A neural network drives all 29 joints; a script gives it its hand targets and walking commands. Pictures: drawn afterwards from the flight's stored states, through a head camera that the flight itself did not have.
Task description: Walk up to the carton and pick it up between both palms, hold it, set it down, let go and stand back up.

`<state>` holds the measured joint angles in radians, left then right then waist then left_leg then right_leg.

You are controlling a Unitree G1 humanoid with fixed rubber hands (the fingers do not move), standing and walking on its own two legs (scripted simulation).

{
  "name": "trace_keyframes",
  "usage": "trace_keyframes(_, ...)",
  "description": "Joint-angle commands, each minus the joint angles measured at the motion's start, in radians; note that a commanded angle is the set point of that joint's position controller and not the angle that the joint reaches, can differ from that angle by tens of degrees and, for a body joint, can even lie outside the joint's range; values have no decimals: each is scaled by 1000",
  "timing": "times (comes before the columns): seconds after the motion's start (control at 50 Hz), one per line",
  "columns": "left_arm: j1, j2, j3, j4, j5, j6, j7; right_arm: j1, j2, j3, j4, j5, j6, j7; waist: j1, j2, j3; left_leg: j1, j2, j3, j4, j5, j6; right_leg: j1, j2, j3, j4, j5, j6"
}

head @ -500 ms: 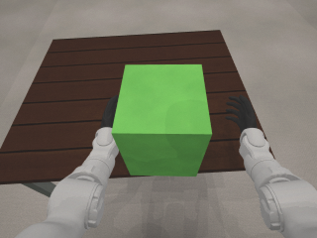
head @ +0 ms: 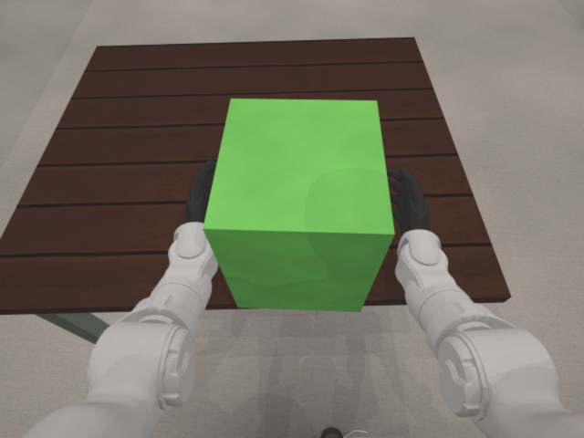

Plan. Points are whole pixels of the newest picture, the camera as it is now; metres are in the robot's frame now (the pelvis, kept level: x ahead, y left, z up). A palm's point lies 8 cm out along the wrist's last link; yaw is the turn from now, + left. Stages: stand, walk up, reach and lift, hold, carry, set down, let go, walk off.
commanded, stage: reach and lift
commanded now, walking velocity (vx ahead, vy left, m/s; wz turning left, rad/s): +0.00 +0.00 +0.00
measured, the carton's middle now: (300, 214) +0.43 +0.00 +0.02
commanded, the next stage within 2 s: none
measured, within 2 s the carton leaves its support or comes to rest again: leaves its support in 1.56 s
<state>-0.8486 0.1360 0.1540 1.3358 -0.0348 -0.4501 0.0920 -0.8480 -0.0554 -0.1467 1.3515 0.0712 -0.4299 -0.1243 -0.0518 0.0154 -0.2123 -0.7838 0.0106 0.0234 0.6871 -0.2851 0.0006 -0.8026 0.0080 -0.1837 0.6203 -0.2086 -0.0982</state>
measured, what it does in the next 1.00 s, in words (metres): stands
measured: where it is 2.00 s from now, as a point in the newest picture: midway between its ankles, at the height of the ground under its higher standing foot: outside the picture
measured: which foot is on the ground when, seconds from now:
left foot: down 0.00-1.00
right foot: down 0.00-1.00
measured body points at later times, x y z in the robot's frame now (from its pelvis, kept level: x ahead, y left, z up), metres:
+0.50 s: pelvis +0.02 +0.02 +0.03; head +0.10 +0.02 +0.47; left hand +0.43 +0.13 +0.03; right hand +0.40 -0.16 +0.03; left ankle +0.01 +0.11 -0.71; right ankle +0.04 -0.06 -0.71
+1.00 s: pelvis +0.04 +0.02 +0.03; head +0.11 +0.02 +0.48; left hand +0.43 +0.13 +0.03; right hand +0.41 -0.16 +0.03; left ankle +0.01 +0.11 -0.71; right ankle +0.04 -0.06 -0.71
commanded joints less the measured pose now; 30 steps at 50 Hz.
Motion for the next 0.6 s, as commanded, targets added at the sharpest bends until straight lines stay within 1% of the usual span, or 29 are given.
trace_keyframes(0.0,-429,-55,-17,-182,61,-28,-1,-401,-68,-90,-160,-94,-51,-11,-67,34,-601,151,-23,-33,-65,220,-58,501,-15,188,-47,242,73)
trace_keyframes(0.02,-407,-81,-6,-207,85,-21,4,-387,-53,-101,-176,-109,-52,-12,-58,48,-601,182,-18,-29,-65,241,-56,510,-16,188,-52,260,68)
trace_keyframes(0.04,-391,-63,15,-188,112,-6,3,-388,-54,-119,-176,-127,-49,-19,-51,48,-597,196,-20,-19,-76,254,-53,526,-17,185,-63,283,72)
trace_keyframes(0.06,-394,-72,25,-209,131,2,5,-387,-53,-136,-186,-138,-52,-22,-47,57,-602,208,-21,-20,-80,275,-64,553,-11,173,-64,305,70)
trace_keyframes(0.08,-383,-86,23,-229,158,10,11,-367,-66,-164,-167,-159,-60,-22,-62,84,-593,259,-11,-30,-84,321,-80,541,-2,163,-65,341,67)
trace_keyframes(0.1,-387,-107,33,-247,177,13,12,-365,-46,-169,-166,-172,-65,-21,-53,81,-618,292,-8,-35,-79,360,-81,536,2,157,-72,355,61)
trace_keyframes(0.12,-363,-125,42,-237,190,21,9,-347,-27,-163,-160,-181,-64,-13,-49,72,-583,314,-6,-33,-84,378,-83,524,3,158,-83,372,58)
trace_keyframes(0.14,-365,-144,40,-254,206,21,7,-367,-11,-173,-197,-202,-75,-8,-40,73,-610,330,-8,-27,-83,392,-82,536,6,151,-82,389,57)
trace_keyframes(0.16,-328,-192,48,-267,223,21,-2,-331,39,-165,-196,-218,-80,1,-46,54,-593,339,-9,-33,-81,442,-77,567,6,152,-83,452,59)
trace_keyframes(0.18,-326,-215,63,-267,257,19,-13,-324,77,-166,-193,-243,-90,6,-42,56,-580,333,-17,-30,-89,452,-76,621,5,159,-86,487,66)
trace_keyframes(0.2,-336,-237,59,-280,273,14,-20,-337,103,-176,-190,-260,-98,14,-42,44,-562,334,-14,-25,-103,452,-73,642,2,158,-99,504,73)
trace_keyframes(0.22,-345,-294,61,-288,290,11,-27,-340,154,-181,-194,-291,-103,28,-47,43,-537,322,-11,-25,-123,435,-72,674,-1,150,-103,519,77)
trace_keyframes(0.24,-358,-388,46,-264,314,7,-43,-361,253,-171,-176,-337,-102,51,-52,39,-483,297,-8,-28,-141,382,-62,666,-4,147,-110,473,70)
trace_keyframes(0.26,-342,-512,54,-242,347,-4,-74,-359,393,-160,-197,-388,-111,77,-45,10,-443,275,-14,-25,-167,327,-42,707,-11,152,-128,451,79)
trace_keyframes(0.28,-339,-582,60,-202,389,-10,-98,-372,480,-167,-205,-460,-113,106,-35,-2,-400,256,-11,-29,-190,288,-33,723,-18,143,-137,440,78)
trace_keyframes(0.3,-347,-638,49,-211,403,-20,-108,-360,540,-169,-204,-489,-115,131,-30,5,-398,263,-7,-26,-208,271,-25,733,-19,139,-140,441,75)
trace_keyframes(0.32,-311,-677,44,-198,433,-20,-107,-323,559,-173,-184,-510,-120,149,-30,31,-390,299,1,-25,-218,273,-33,723,-15,125,-149,427,70)
trace_keyframes(0.34,-287,-672,52,-194,453,-17,-100,-272,554,-179,-160,-523,-119,158,-25,47,-377,331,7,-21,-222,273,-38,711,-17,124,-164,412,61)
trace_keyframes(0.36,-298,-676,50,-209,458,-12,-95,-266,546,-189,-150,-533,-114,160,-35,45,-354,333,16,-16,-230,266,-40,707,-18,112,-171,406,59)
trace_keyframes(0.38,-262,-681,60,-199,465,-5,-96,-239,555,-180,-148,-532,-115,163,-25,42,-337,353,13,-14,-236,278,-38,725,-18,117,-181,426,57)
trace_keyframes(0.4,-255,-679,44,-222,464,3,-90,-245,513,-193,-147,-534,-122,161,-38,59,-342,362,19,-25,-246,273,-50,712,-17,115,-185,407,53)
trace_keyframes(0.42,-258,-676,51,-236,460,5,-87,-246,522,-197,-167,-540,-125,161,-22,37,-343,353,16,-16,-249,267,-37,721,-20,120,-195,407,56)
trace_keyframes(0.44,-239,-691,39,-247,458,11,-84,-241,523,-190,-170,-544,-127,160,-28,32,-351,365,21,-20,-256,282,-37,708,-18,107,-194,420,55)
trace_keyframes(0.46,-231,-669,39,-262,458,14,-79,-234,507,-191,-180,-550,-132,157,-25,23,-362,374,21,-19,-256,299,-36,702,-16,110,-190,434,57)
trace_keyframes(0.5,-197,-679,40,-257,476,22,-82,-210,536,-155,-183,-540,-129,156,-14,6,-354,374,23,-17,-259,335,-34,745,-14,111,-196,491,60)
trace_keyframes(0.52,-182,-687,37,-263,473,26,-80,-199,520,-160,-163,-534,-128,155,-27,8,-344,385,28,-24,-259,363,-43,748,-14,106,-197,512,59)
trace_keyframes(0.54,-161,-665,51,-262,481,31,-77,-170,515,-167,-150,-532,-126,153,-16,11,-334,382,25,-15,-256,368,-40,762,-13,110,-201,520,58)
trace_keyframes(0.56,-161,-685,43,-280,481,34,-77,-182,524,-154,-162,-523,-127,155,-23,11,-321,415,28,-18,-264,376,-45,746,-14,106,-205,520,60)
trace_keyframes(0.58,-168,-696,36,-290,478,37,-75,-185,517,-160,-149,-524,-132,156,-22,21,-328,428,38,-31,-265,387,-52,730,-12,107,-208,503,50)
